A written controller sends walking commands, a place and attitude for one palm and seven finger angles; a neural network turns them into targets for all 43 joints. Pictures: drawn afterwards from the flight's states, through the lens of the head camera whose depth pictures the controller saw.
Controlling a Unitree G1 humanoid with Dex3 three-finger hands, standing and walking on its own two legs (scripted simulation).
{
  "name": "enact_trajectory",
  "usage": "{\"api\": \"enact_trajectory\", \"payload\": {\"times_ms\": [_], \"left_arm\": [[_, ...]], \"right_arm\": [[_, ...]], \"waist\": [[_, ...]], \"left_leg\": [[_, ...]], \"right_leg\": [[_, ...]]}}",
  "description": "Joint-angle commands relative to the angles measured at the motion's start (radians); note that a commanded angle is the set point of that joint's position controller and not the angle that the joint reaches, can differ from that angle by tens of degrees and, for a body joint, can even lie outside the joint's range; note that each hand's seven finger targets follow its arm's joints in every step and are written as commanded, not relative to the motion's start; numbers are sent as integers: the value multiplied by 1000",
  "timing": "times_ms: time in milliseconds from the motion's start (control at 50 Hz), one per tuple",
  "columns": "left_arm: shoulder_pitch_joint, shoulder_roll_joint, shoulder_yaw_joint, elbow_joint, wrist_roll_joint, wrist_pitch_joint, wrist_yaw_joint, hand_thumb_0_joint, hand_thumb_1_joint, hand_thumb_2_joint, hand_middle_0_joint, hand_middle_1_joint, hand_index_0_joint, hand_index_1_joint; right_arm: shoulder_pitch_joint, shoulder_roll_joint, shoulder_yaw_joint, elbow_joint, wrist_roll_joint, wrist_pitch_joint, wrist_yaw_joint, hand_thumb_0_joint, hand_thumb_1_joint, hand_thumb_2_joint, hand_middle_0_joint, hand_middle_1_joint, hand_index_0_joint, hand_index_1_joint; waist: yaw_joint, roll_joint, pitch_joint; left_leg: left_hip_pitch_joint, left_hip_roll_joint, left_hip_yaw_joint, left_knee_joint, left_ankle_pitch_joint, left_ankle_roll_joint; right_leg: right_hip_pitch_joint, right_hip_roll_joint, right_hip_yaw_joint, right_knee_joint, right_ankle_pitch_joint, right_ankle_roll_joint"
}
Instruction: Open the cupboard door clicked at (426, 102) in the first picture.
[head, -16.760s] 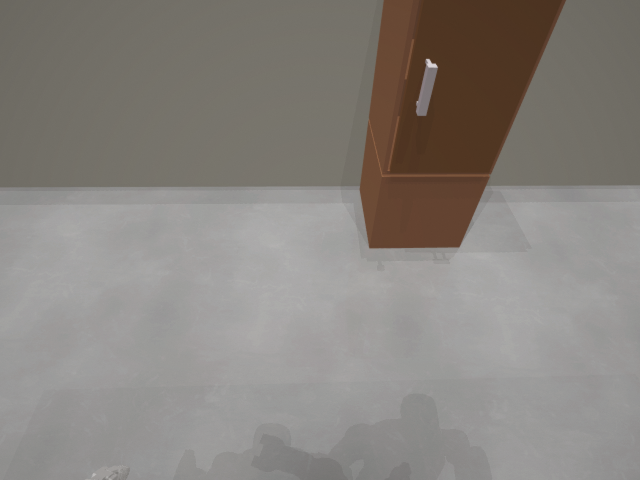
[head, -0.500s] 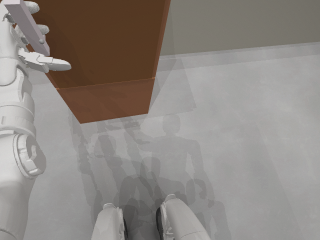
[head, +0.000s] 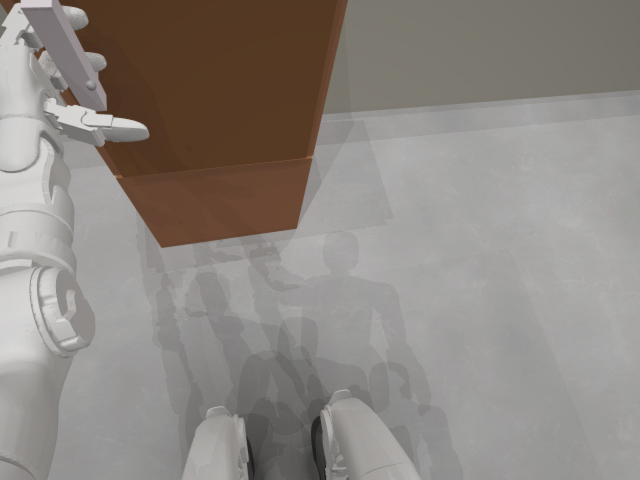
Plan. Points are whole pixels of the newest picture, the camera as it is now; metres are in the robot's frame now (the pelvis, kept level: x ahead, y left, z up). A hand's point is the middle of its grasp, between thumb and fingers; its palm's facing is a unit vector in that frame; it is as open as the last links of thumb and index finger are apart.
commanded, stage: close the thumb around the handle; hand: left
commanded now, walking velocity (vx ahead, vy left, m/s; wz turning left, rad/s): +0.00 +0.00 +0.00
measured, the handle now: (70, 44) +0.62 +0.21 +0.07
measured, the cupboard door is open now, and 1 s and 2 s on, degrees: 0 6 49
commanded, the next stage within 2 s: pull the door open along its arc in 0.60 s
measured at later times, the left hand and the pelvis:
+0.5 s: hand (90, 85) +0.56 +0.19 +0.07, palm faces +0.08 -1.00 -0.01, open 6.1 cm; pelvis +0.00 +0.00 +0.00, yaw +0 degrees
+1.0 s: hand (97, 104) +0.53 +0.18 +0.07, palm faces +0.08 -1.00 -0.02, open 6.2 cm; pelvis +0.01 +0.00 +0.01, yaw -1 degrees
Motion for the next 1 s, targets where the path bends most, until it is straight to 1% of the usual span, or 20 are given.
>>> {"api": "enact_trajectory", "payload": {"times_ms": [0, 60, 80, 120, 180, 200, 240, 280, 340, 380, 460, 480, 540, 620, 680, 720, 740, 780, 920, 980], "left_arm": [[-469, 227, 6, -244, -14, -80, 1, 0, -164, 444, -324, -1236, -324, -1236], [-465, 210, 1, -212, -22, -75, 5, 0, 4, 516, -336, -1254, -336, -1254], [-463, 237, 22, -207, -22, -71, 6, 0, 60, 540, -340, -1260, -340, -1260], [-453, 246, 30, -221, -19, -75, 5, 0, 172, 588, -348, -1272, -348, -1272], [-462, 225, 1, -209, -13, -73, 0, 0, 340, 660, -360, -1290, -360, -1290], [-431, 248, 21, -185, -12, -68, 0, 0, 396, 684, -364, -1296, -364, -1296], [-454, 260, 29, -225, -15, -78, -1, 0, 508, 732, -372, -1308, -372, -1308], [-461, 219, 5, -238, -22, -81, -2, 0, 620, 780, -380, -1320, -380, -1320], [-416, 248, 38, -223, -29, -81, -2, 0, 788, 852, -392, -1338, -392, -1338], [-450, 207, -2, -236, -29, -80, -6, 0, 900, 900, -400, -1350, -400, -1350], [-438, 233, 18, -241, -20, -87, 5, 0, 900, 900, -400, -1350, -400, -1350], [-436, 191, -12, -234, -21, -83, 5, 0, 900, 900, -400, -1350, -400, -1350], [-455, 204, -2, -245, -16, -90, 16, 0, 900, 900, -400, -1350, -400, -1350], [-486, 144, -52, -238, -6, -95, 25, 0, 900, 900, -400, -1350, -400, -1350], [-487, 150, -52, -234, -1, -95, 30, 0, 900, 900, -400, -1350, -400, -1350], [-420, 293, 55, -230, 7, -99, 25, 0, 900, 900, -400, -1350, -400, -1350], [-406, 266, 33, -255, 2, -100, 18, 0, 900, 900, -400, -1350, -400, -1350], [-345, 212, 7, -255, -11, -94, 1, 0, 900, 900, -400, -1350, -400, -1350], [-103, 161, 19, -358, -75, -91, -23, 0, 900, 900, -400, -1350, -400, -1350], [28, 84, -21, -436, -102, -84, -28, 0, 900, 900, -400, -1350, -400, -1350]], "right_arm": [[226, -188, -67, -11, 0, -6, -5, 0, -900, -900, 200, 300, 200, 300], [226, -188, -68, -4, 0, -6, -5, 0, -900, -900, 200, 300, 200, 300], [229, -191, -66, -5, 0, -6, -7, 0, -900, -900, 200, 300, 200, 300], [231, -190, -67, -13, 0, -7, -7, 0, -900, -900, 200, 300, 200, 300], [227, -187, -64, -6, 1, -8, -6, 0, -900, -900, 200, 300, 200, 300], [228, -190, -63, -9, 2, -8, -8, 0, -900, -900, 200, 300, 200, 300], [229, -192, -65, -13, 0, -8, -9, 0, -900, -900, 200, 300, 200, 300], [228, -187, -67, -11, -1, -11, -5, 0, -900, -900, 200, 300, 200, 300], [233, -191, -67, -12, 0, -8, -5, 0, -900, -900, 200, 300, 200, 300], [226, -186, -66, -11, 2, -8, -5, 0, -900, -900, 200, 300, 200, 300], [229, -189, -68, -8, 1, -7, -5, 0, -900, -900, 200, 300, 200, 300], [229, -186, -70, -7, 2, -7, -3, 0, -900, -900, 200, 300, 200, 300], [232, -189, -74, -2, -1, -8, -5, 0, -900, -900, 200, 300, 200, 300], [236, -185, -74, 7, -5, -10, -2, 0, -900, -900, 200, 300, 200, 300], [234, -187, -75, 10, -8, -8, 0, 0, -900, -900, 200, 300, 200, 300], [239, -200, -71, 0, -6, -4, -6, 0, -900, -900, 200, 300, 200, 300], [232, -192, -70, -13, -3, -1, -6, 0, -900, -900, 200, 300, 200, 300], [215, -181, -70, -22, 2, -2, -3, 0, -900, -900, 200, 300, 200, 300], [185, -171, -81, -73, 21, 3, -1, 0, -900, -900, 200, 300, 200, 300], [155, -159, -89, -94, 35, 2, 3, 0, -900, -900, 200, 300, 200, 300]], "waist": [[-4, 216, -560], [-20, 173, -536], [-14, 159, -531], [-5, 179, -556], [-16, 190, -526], [-9, 159, -507], [-4, 196, -549], [-7, 213, -562], [4, 178, -564], [-10, 180, -542], [1, 198, -548], [-8, 185, -535], [-5, 203, -548], [-26, 209, -525], [-22, 216, -540], [17, 193, -572], [20, 198, -603], [28, 181, -574], [87, 111, -568], [106, 75, -542]], "left_leg": [[524, -11, -73, -98, 511, -8], [505, -9, -75, -98, 489, -4], [477, -12, -72, -100, 476, -2], [484, -15, -68, -99, 490, -1], [481, -13, -67, -100, 473, -1], [458, -13, -65, -102, 455, 0], [494, -12, -71, -104, 482, -4], [528, -10, -75, -101, 514, -8], [509, -11, -71, -102, 522, -6], [500, -12, -70, -106, 494, -5], [525, -9, -74, -109, 518, -10], [527, -9, -75, -110, 507, -9], [545, -8, -79, -108, 520, -12], [570, -6, -89, -109, 526, -14], [566, -7, -88, -105, 516, -16], [539, -10, -79, -107, 535, -10], [542, -15, -71, -108, 554, -9], [524, -18, -56, -111, 542, -5], [486, -29, -20, -155, 538, 3], [473, -35, 0, -180, 524, 4]], "right_leg": [[174, 26, 18, -100, 353, -13], [165, 28, 16, -106, 340, -10], [190, 28, 18, -105, 344, -10], [202, 29, 22, -100, 361, -13], [178, 27, 22, -107, 340, -11], [189, 27, 22, -110, 332, -11], [183, 26, 19, -101, 339, -12], [168, 27, 15, -102, 352, -13], [202, 29, 17, -101, 375, -12], [192, 28, 18, -107, 357, -10], [182, 28, 15, -104, 358, -14], [170, 29, 14, -109, 346, -11], [156, 28, 13, -105, 342, -13], [116, 28, 8, -106, 326, -15], [118, 26, 11, -108, 320, -14], [190, 27, 18, -98, 359, -18], [224, 25, 23, -98, 394, -15], [247, 25, 25, -109, 412, -13], [402, 28, 37, -133, 507, -12], [452, 26, 40, -149, 537, -9]]}}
